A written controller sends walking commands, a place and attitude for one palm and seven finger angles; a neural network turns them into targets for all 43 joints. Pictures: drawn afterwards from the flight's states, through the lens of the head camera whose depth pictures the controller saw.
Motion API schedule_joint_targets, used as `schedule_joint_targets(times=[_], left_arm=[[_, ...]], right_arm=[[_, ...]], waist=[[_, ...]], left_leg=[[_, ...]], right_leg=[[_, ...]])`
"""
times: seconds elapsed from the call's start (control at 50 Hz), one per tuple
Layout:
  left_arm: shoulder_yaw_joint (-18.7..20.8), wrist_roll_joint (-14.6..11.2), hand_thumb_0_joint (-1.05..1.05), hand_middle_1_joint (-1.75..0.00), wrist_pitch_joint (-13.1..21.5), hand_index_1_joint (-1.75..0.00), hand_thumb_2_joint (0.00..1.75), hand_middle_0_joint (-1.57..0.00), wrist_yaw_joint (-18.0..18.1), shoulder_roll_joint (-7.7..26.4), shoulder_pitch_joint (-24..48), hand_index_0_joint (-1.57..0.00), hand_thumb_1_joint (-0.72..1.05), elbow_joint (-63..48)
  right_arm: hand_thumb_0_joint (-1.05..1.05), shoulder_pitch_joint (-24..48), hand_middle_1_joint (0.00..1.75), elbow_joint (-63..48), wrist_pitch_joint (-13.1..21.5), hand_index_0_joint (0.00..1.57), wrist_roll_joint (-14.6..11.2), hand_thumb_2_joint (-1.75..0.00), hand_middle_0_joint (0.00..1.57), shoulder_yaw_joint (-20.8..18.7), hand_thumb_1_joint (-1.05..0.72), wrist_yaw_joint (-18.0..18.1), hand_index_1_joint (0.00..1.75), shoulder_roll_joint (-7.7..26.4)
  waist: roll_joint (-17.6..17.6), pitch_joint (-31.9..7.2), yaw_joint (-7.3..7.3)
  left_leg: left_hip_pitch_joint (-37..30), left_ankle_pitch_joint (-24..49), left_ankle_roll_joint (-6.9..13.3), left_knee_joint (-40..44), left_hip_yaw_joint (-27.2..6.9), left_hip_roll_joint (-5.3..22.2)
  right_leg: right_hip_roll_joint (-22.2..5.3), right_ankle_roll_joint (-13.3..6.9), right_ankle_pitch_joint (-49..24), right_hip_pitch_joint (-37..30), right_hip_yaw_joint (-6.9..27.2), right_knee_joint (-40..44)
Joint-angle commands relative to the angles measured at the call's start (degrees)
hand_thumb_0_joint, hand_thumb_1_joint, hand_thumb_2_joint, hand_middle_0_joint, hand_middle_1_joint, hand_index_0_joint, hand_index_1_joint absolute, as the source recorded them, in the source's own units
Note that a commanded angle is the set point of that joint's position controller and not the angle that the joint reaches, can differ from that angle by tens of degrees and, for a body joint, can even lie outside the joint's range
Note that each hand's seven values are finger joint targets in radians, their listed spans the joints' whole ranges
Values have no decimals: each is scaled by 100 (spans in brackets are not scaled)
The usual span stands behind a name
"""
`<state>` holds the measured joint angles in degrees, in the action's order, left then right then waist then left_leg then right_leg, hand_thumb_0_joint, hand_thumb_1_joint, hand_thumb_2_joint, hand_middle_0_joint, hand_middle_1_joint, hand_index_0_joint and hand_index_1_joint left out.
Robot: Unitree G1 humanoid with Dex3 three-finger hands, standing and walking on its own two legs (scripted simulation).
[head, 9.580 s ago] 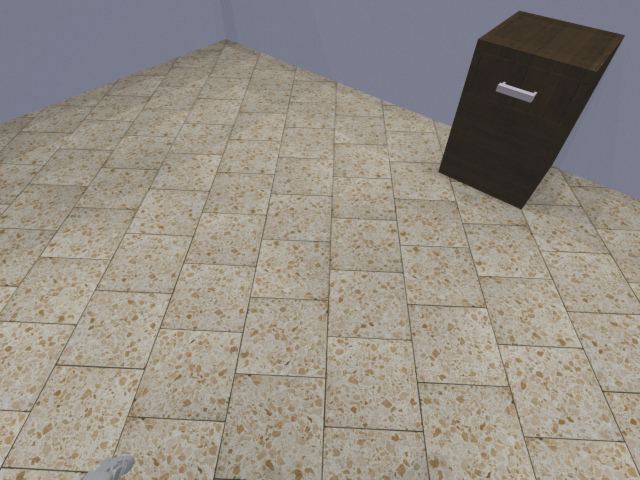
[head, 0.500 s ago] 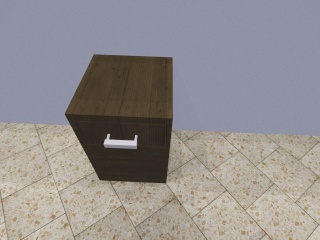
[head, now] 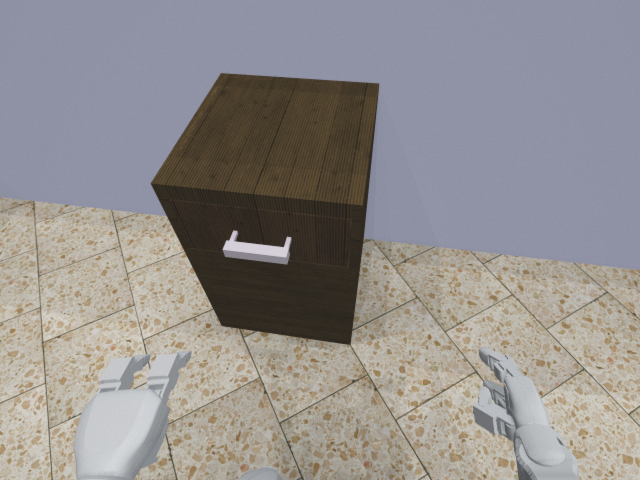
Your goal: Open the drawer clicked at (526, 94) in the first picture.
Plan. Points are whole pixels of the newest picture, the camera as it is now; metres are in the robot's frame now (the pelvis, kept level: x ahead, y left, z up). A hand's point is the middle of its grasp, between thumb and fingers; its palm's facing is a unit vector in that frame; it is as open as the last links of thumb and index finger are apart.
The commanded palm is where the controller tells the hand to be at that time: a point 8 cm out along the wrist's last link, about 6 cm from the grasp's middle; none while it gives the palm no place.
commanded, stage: raise the hand with hooked fingers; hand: left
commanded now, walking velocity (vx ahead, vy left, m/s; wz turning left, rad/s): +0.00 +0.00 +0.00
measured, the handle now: (259, 244) +0.58 +0.25 -0.20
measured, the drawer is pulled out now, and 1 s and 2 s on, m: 0.00 0.00 0.00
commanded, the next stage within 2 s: move the hooked fingers above the handle in 1.36 s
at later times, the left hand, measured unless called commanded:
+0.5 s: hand (156, 314) +0.27 +0.25 +0.05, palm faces +0.08 -0.09 -0.99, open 12.2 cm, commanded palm +0.25 +0.26 +0.11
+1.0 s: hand (119, 238) +0.33 +0.31 +0.12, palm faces +0.05 -0.08 -1.00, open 13.8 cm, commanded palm +0.30 +0.30 +0.17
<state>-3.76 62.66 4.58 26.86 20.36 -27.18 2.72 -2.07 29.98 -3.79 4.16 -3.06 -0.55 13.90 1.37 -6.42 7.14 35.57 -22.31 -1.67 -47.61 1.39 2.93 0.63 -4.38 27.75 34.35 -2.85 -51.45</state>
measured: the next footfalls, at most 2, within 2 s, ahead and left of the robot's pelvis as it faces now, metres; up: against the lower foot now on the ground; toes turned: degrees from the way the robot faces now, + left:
none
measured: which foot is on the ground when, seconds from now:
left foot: down 0.00-1.00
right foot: down 0.00-1.00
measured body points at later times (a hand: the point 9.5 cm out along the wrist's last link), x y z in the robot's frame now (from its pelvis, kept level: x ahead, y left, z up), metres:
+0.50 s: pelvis +0.00 +0.02 +0.02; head +0.04 -0.01 +0.47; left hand +0.26 +0.26 +0.11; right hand +0.15 -0.24 -0.10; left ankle +0.01 +0.17 -0.69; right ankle -0.02 -0.07 -0.70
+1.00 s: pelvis +0.01 +0.07 +0.04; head +0.02 +0.05 +0.49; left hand +0.32 +0.31 +0.17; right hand +0.20 -0.14 -0.06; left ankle +0.01 +0.17 -0.70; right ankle -0.02 -0.07 -0.69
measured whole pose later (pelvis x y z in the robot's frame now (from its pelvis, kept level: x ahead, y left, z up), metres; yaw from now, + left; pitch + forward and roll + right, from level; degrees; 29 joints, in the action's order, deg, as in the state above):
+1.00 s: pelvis +0.01 +0.07 +0.04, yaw -3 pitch +2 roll +0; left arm -4.8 54.9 -5.7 5.4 26.4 6.6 7.1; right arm -6.7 34.0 -5.7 -0.4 0.9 1.0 11.3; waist -3.3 -2.1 4.0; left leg 17.0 -15.8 1.7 -30.5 -1.3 -2.1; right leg -1.5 1.0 17.3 14.3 1.0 -29.3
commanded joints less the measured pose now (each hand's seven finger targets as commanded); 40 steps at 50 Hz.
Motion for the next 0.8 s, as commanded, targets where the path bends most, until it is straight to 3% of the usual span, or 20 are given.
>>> schedule_joint_targets(times=[0.0,0.04,0.1,0.14,0.18,0.2,0.26,0.3,0.36,0.4,0.44,0.46,0.52,0.58,0.62,0.7,0.78], left_arm=[[651,-185,0,-72,468,-72,62,-25,426,869,2453,-25,25,-1789],[545,-335,0,-75,363,-75,60,-25,206,800,2217,-25,20,-1349],[461,-542,0,-80,-313,-80,57,-25,-260,710,1575,-25,13,-665],[689,-665,0,-82,-665,-82,55,-26,-614,1043,1116,-26,8,-718],[797,-740,0,-86,-794,-86,53,-26,-874,1223,973,-26,4,-825],[1039,-738,0,-87,-768,-87,52,-26,-929,1443,929,-26,1,-833],[1006,-643,0,-92,-495,-92,49,-27,-932,1344,1352,-27,-6,-1295],[1207,-607,0,-94,-244,-94,47,-27,-760,1499,1869,-27,-10,-1538],[1342,-574,0,-99,34,-99,44,-28,-408,1430,1957,-28,-17,-1450],[1406,-596,0,-102,1,-102,42,-28,-245,1436,2075,-28,-22,-1395],[1194,-627,0,-105,-179,-105,40,-28,-211,1244,2177,-28,-27,-1188],[1085,-648,0,-107,-288,-107,39,-29,-243,1194,2244,-29,-29,-1160],[737,-749,0,-111,-698,-111,36,-29,-534,1062,2435,-29,-36,-964],[549,-744,0,-115,-937,-115,33,-29,-903,1190,2900,-29,-43,-1049],[529,-682,0,-118,-966,-118,31,-30,-1078,1297,3354,-30,-48,-1170],[801,-584,0,-120,-898,-120,30,-30,-1274,1599,3776,-30,-50,-1132],[663,-607,0,-120,-927,-120,30,-30,-1424,1470,4199,-30,-50,-897]], right_arm=[[0,257,30,-536,286,20,42,-90,20,-94,-90,73,30,345],[0,302,30,-518,326,20,9,-90,20,-83,-90,84,30,397],[0,305,30,-546,248,20,-142,-90,20,-48,-90,92,30,442],[0,287,30,-619,178,20,-222,-90,20,19,-90,137,30,461],[0,338,30,-650,170,20,-252,-90,20,122,-90,175,30,454],[0,361,30,-635,181,20,-237,-90,20,152,-90,200,30,468],[0,351,30,-574,197,20,-193,-90,20,148,-90,226,30,396],[0,331,30,-561,260,20,-155,-90,20,109,-90,274,30,379],[0,144,30,-460,365,20,-138,-90,20,-18,-90,277,30,383],[0,69,30,-419,383,20,-152,-90,20,-111,-90,253,30,421],[0,29,30,-359,373,20,-210,-90,20,-174,-90,219,30,475],[0,26,30,-342,366,20,-238,-90,20,-193,-90,204,30,502],[0,123,30,-356,334,20,-351,-90,20,-194,-90,197,30,564],[0,216,30,-403,300,20,-400,-90,20,-126,-90,256,30,584],[0,248,30,-440,276,20,-400,-90,20,-70,-90,279,30,577],[0,149,30,-431,202,20,-377,-90,20,-11,-90,291,30,548],[0,127,30,-413,144,20,-415,-90,20,34,-90,266,30,494]], waist=[[-105,-1012,-807],[13,-926,-788],[189,-1013,-571],[526,-1313,-292],[633,-1285,-212],[613,-1223,-157],[221,-910,-208],[186,-843,-283],[-170,-1081,-326],[-167,-1401,-371],[-217,-1263,-432],[-315,-1291,-432],[-13,-1029,-457],[-33,-890,-418],[-215,-751,-407],[-479,-863,-327],[-521,-734,-367]], left_leg=[[-877,1058,434,-451,-141,-555],[-625,923,445,-320,-111,-557],[-561,1084,415,142,-53,-552],[-513,1298,364,444,14,-573],[-472,1334,338,647,27,-599],[-471,1345,327,720,17,-587],[-639,1261,349,905,-31,-588],[-699,1175,386,909,-83,-574],[-999,1384,405,854,-95,-601],[-1143,1571,406,823,-65,-611],[-1254,1584,393,880,-3,-597],[-1337,1646,392,917,34,-588],[-1476,1719,405,1130,77,-558],[-1746,1744,424,1390,51,-529],[-1960,1753,417,1550,-8,-487],[-2303,2133,363,1768,-122,-434],[-2488,2280,311,1928,-171,-397]], right_leg=[[-85,161,-1807,294,1318,1097],[-122,245,-1920,3,1224,1201],[-106,310,-2363,-703,1080,1393],[-205,423,-3178,-1618,1190,1444],[-284,508,-3760,-2081,1228,1414],[-277,475,-3810,-2167,1219,1393],[-249,420,-3344,-1941,1099,1563],[-222,384,-2827,-1796,1081,1688],[-170,323,-2809,-1641,957,1630],[-136,317,-3029,-1703,834,1550],[-101,312,-2975,-1558,687,1587],[-95,308,-2999,-1582,625,1605],[-65,332,-2961,-1659,482,1761],[-43,316,-2638,-1708,378,1925],[-19,277,-2316,-1614,287,1998],[52,187,-2289,-1824,154,2074],[97,175,-2262,-1840,74,2204]])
